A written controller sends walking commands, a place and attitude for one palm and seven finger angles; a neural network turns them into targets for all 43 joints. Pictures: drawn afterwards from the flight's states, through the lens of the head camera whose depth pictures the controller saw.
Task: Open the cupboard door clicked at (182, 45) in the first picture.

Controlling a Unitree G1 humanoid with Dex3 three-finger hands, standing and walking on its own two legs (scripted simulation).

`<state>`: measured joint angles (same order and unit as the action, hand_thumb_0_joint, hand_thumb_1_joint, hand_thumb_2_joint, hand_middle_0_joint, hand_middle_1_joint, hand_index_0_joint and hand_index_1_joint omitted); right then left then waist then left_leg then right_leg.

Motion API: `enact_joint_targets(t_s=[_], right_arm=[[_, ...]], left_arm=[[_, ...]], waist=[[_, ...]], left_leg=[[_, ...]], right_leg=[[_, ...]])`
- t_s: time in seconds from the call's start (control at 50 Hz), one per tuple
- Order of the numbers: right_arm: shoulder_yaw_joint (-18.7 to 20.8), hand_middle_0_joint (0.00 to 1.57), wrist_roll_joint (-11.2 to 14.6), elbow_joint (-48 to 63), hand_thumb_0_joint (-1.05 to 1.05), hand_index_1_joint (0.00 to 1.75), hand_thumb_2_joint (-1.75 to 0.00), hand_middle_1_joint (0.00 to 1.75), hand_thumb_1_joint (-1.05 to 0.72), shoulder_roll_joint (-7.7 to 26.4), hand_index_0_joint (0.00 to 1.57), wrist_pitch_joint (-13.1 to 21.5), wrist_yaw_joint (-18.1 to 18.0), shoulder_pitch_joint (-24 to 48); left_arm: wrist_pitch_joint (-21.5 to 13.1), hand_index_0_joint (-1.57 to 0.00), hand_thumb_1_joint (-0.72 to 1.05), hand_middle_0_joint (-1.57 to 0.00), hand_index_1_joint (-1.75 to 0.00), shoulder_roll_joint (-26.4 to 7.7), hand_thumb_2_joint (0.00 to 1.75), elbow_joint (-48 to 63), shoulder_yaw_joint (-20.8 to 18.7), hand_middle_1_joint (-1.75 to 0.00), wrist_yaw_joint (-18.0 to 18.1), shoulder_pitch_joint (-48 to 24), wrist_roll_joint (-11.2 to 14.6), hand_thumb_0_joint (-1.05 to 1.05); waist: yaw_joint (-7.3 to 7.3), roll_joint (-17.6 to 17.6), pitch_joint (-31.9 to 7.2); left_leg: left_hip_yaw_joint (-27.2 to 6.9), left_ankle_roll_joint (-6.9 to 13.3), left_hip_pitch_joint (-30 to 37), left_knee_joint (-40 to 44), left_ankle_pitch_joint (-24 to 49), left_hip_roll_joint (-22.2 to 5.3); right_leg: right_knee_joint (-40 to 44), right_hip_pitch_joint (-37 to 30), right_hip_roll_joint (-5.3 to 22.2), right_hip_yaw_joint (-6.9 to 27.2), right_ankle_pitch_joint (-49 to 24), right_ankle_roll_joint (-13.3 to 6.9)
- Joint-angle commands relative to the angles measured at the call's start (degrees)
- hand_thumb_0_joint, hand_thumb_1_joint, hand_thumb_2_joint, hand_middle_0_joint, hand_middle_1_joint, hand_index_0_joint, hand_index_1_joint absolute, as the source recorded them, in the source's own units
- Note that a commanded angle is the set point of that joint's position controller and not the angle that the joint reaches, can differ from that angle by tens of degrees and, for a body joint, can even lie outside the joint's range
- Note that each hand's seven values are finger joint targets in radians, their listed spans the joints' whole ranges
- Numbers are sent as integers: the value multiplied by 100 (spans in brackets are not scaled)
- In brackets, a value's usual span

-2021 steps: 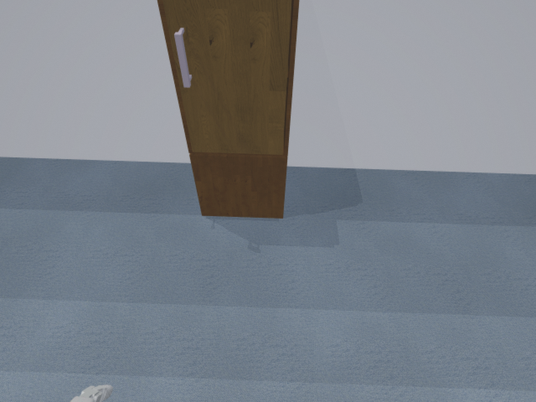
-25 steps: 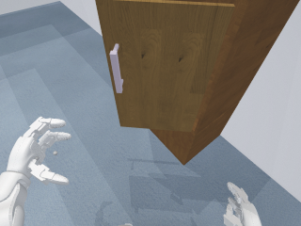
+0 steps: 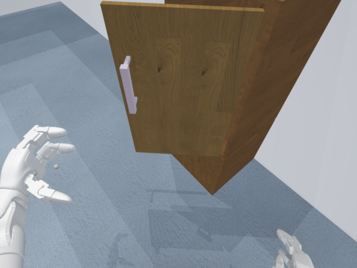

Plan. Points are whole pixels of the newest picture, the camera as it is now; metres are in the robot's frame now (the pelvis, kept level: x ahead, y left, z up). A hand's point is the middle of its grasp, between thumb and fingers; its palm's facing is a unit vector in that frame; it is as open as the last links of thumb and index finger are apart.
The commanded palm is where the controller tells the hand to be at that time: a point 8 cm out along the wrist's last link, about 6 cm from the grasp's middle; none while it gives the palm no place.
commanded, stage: raise the hand with hooked fingers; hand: left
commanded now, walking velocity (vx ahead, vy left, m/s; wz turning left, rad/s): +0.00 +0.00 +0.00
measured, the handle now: (130, 86) +0.57 +0.18 +0.07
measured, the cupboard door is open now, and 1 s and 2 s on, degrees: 47 47 47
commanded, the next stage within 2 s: move the hooked fingers beside the handle in 0.22 s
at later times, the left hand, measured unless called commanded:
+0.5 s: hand (62, 162) +0.30 +0.26 +0.08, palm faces +0.03 -1.00 -0.02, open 14.0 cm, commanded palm +0.28 +0.31 +0.09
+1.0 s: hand (74, 138) +0.36 +0.26 +0.08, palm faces +0.01 -1.00 -0.01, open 14.0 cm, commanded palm +0.35 +0.31 +0.08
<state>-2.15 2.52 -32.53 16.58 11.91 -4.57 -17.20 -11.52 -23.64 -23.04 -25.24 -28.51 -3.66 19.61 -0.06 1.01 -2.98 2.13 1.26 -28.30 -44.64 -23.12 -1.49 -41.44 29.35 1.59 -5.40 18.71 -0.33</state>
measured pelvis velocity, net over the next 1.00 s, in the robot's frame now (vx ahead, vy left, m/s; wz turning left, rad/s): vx -0.01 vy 0.00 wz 0.00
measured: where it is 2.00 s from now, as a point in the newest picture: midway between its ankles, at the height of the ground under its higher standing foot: outside the picture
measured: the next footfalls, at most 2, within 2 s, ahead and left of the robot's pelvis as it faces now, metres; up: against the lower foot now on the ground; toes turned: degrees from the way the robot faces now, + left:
none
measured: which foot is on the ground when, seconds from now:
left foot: down 0.00-1.00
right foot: down 0.00-1.00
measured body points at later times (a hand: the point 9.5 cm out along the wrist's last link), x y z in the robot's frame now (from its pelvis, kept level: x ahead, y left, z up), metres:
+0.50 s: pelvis -0.01 -0.01 +0.00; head +0.03 -0.01 +0.45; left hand +0.29 +0.32 +0.09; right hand +0.15 -0.25 -0.08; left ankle -0.01 +0.10 -0.71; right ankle +0.02 -0.12 -0.71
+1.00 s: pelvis -0.01 +0.00 -0.01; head +0.05 +0.01 +0.44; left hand +0.36 +0.32 +0.08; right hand +0.10 -0.27 -0.10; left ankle -0.01 +0.10 -0.71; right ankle +0.02 -0.12 -0.71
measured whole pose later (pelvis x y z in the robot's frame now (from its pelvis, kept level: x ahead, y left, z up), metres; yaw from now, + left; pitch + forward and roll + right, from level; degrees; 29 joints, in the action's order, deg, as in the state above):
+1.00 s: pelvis -0.01 +0.00 -0.01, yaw +0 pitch +10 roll -2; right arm -2.2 2.5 -34.8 16.7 7.5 -5.0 -18.8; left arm -15.9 -27.3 -44.0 -24.9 -28.2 -24.4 15.3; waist 2.0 0.4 -2.5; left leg 1.9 1.2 -33.7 -47.0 -22.9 -1.8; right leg -43.3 34.5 1.3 -5.5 18.3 -0.6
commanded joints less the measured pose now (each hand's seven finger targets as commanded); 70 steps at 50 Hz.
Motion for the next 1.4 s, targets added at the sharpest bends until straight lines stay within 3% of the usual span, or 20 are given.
enact_joint_targets(t_s=[0.0, 0.2, 0.28, 0.44, 0.58, 0.66, 0.68, 0.72, 0.76, 0.86, 0.88, 0.92, 0.96, 1.02, 1.08, 1.14, 1.18, 1.22, 1.32, 1.38], right_arm=[[304, 20, 8, 801, 0, 30, -90, 30, -90, 743, 20, 271, -86, 245], [262, 20, 52, 781, 0, 30, -90, 30, -90, 761, 20, 258, -171, 338], [260, 20, 34, 813, 0, 30, -90, 30, -90, 751, 20, 261, -159, 339], [244, 20, 40, 583, 0, 30, -90, 30, -90, 786, 20, 261, -238, 237], [252, 20, 2, 601, 0, 30, -90, 30, -90, 794, 20, 138, -183, 130], [263, 20, 2, 624, 0, 30, -90, 30, -90, 822, 20, 43, -138, 59], [264, 20, 24, 611, 0, 30, -90, 30, -90, 815, 20, 18, -130, 68], [297, 20, 18, 621, 0, 30, -90, 30, -90, 830, 20, -17, -112, 8], [320, 20, 6, 649, 0, 30, -90, 30, -90, 862, 20, -57, -101, -62], [311, 20, 14, 489, 0, 30, -90, 30, -90, 904, 20, -171, -135, -192], [327, 20, 16, 460, 0, 30, -90, 30, -90, 909, 20, -186, -143, -236], [325, 20, 1, 438, 0, 30, -90, 30, -90, 861, 20, -192, -134, -268], [331, 20, -22, 393, 0, 30, -90, 30, -90, 891, 20, -235, -135, -357], [320, 20, -5, 328, 0, 30, -90, 30, -90, 884, 20, -298, -112, -395], [312, 20, -6, 313, 0, 30, -90, 30, -90, 947, 20, -391, -88, -487], [337, 20, -39, 351, 0, 30, -90, 30, -90, 966, 20, -466, -39, -596], [342, 20, -64, 417, 0, 30, -90, 30, -90, 935, 20, -519, 18, -655], [367, 20, -74, 382, 0, 30, -90, 30, -90, 920, 20, -566, 53, -711], [382, 20, -74, 239, 0, 30, -90, 30, -90, 977, 20, -728, 46, -861], [364, 20, -84, 179, 0, 30, -90, 30, -90, 964, 20, -800, 39, -926]], left_arm=[[-494, -30, -50, -30, -120, -1594, 30, 1356, -532, -120, 95, -1303, 115, 0], [-360, -30, -50, -30, -120, -1525, 30, 913, -465, -120, -60, -1341, 199, 0], [-370, -30, -50, -30, -120, -1557, 30, 957, -479, -120, -60, -1331, 170, 0], [-518, -30, -50, -30, -120, -1538, 30, 607, -220, -120, 66, -2525, 19, 0], [-518, -30, -50, -30, -120, -1978, 30, 132, -571, -120, 40, -2584, -61, 0], [-503, -30, -50, -30, -120, -1985, 30, -294, -657, -120, 16, -2488, 3, 0], [-511, -30, -50, -30, -120, -1824, 30, -309, -437, -120, -20, -2738, -29, 0], [-529, -30, -50, -30, -120, -1803, 30, -373, -426, -120, -11, -2808, -56, 0], [-568, -30, -50, -30, -120, -1916, 30, -368, -479, -120, -23, -2834, -77, 0], [-717, -30, -50, -30, -120, -2049, 30, -765, -395, -120, -10, -3868, -138, 0], [-777, -30, -50, -30, -120, -2178, 30, -760, -447, -120, -2, -4049, -207, 0], [-885, -30, -50, -30, -120, -1973, 30, -662, -211, -120, 31, -4372, -268, 0], [-929, -30, -50, -30, -120, -2168, 30, -802, -333, -120, 63, -4371, -314, 0], [-883, -30, -50, -30, -120, -1945, 30, -1263, -115, -120, 101, -4582, -369, 0], [-758, -30, -50, -30, -120, -2108, 30, -1829, -208, -120, 158, -4770, -430, 0], [-779, -30, -50, -30, -120, -2266, 30, -1959, -325, -120, 269, -4828, -544, 0], [-898, -30, -50, -30, -120, -2225, 30, -1658, -255, -120, 309, -4917, -595, 0], [-984, -30, -50, -30, -120, -2052, 30, -1623, -130, -120, 391, -5082, -611, 0], [-996, -30, -50, -30, -120, -2220, 30, -2272, -284, -120, 490, -5466, -658, 0], [-1022, -30, -50, -30, -120, -2204, 30, -2420, -96, -120, 502, -6000, -806, 0]], waist=[[-30, 591, -1473], [4, 237, -1132], [-41, 291, -1319], [205, 270, -1199], [13, 348, -1755], [1, 91, -1531], [113, 207, -1443], [95, 252, -1498], [75, 272, -1658], [300, 67, -1456], [291, 253, -1648], [328, 585, -1891], [302, 665, -2039], [386, 503, -1850], [395, 249, -1704], [313, 268, -1955], [280, 615, -2358], [372, 580, -2333], [515, 182, -2084], [617, 488, -2076]], left_leg=[[-295, -42, 621, 721, 1774, 151], [-297, -16, 374, 783, 1212, 163], [-291, -15, 435, 765, 1361, 167], [-353, -21, 406, 742, 988, 158], [-279, -22, 307, 628, 1546, 172], [-247, -21, 78, 604, 1558, 160], [-221, -17, 83, 622, 1485, 157], [-229, -20, 108, 622, 1486, 159], [-218, -8, 160, 564, 1591, 157], [-255, 13, -58, 531, 1143, 142], [-259, 9, 15, 533, 1175, 143], [-294, 1, 286, 510, 1309, 152], [-315, -16, 365, 446, 1509, 129], [-351, -22, 233, 476, 1368, 107], [-366, -19, -6, 484, 1238, 87], [-374, -36, -12, 433, 1539, 83], [-390, -77, 302, 360, 2066, 67], [-417, -99, 454, 319, 2182, 19], [-395, -47, 62, 288, 1806, 5], [-405, -40, 118, 251, 1779, 19]], right_leg=[[385, -879, -221, 260, -1272, -146], [539, -791, -205, 305, -824, -118], [483, -890, -203, 312, -975, -127], [501, -522, -190, 319, -582, -101], [340, -1030, -165, 404, -1271, -126], [332, -1008, -189, 402, -1374, -126], [349, -864, -183, 408, -1343, -104], [331, -804, -187, 389, -1318, -110], [278, -853, -207, 409, -1394, -130], [334, -576, -211, 454, -917, -105], [305, -585, -211, 464, -930, -103], [256, -469, -217, 428, -1005, -118], [182, -464, -250, 411, -1128, -150], [191, -254, -242, 351, -999, -125], [169, -176, -240, 324, -904, -116], [61, -252, -230, 313, -1136, -123], [-48, -266, -256, 311, -1427, -141], [-35, -44, -281, 282, -1392, -117], [-29, 20, -298, 286, -1251, -90], [-53, 201, -292, 306, -1186, -99]])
